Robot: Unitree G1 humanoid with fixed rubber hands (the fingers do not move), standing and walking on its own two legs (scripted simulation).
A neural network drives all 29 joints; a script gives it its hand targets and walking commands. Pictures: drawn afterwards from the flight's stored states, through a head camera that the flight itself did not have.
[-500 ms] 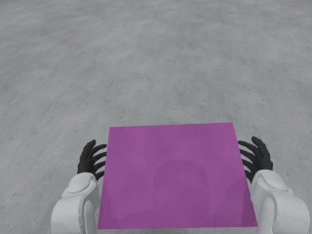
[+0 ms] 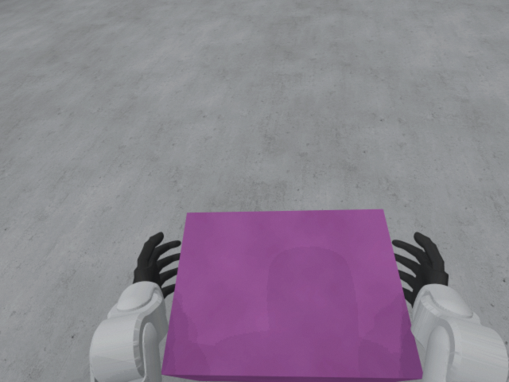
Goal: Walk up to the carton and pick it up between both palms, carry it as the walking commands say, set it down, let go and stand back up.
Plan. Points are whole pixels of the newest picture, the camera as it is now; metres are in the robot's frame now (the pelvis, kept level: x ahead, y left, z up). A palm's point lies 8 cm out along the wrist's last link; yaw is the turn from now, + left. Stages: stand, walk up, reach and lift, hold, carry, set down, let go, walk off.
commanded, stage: carry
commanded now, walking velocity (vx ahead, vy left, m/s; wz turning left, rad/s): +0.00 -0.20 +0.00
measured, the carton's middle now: (284, 301) +0.25 -0.02 -0.01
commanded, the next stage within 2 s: none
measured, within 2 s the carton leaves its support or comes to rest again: neither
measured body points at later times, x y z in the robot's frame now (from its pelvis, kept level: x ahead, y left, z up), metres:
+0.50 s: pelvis -0.05 -0.16 -0.02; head -0.05 -0.18 +0.43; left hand +0.20 +0.03 +0.09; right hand +0.21 -0.35 +0.07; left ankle -0.05 +0.06 -0.73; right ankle +0.01 -0.29 -0.74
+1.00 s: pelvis -0.11 -0.29 +0.00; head -0.13 -0.28 +0.45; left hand +0.11 -0.09 +0.09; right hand +0.15 -0.46 +0.10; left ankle -0.09 -0.13 -0.73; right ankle -0.06 -0.47 -0.68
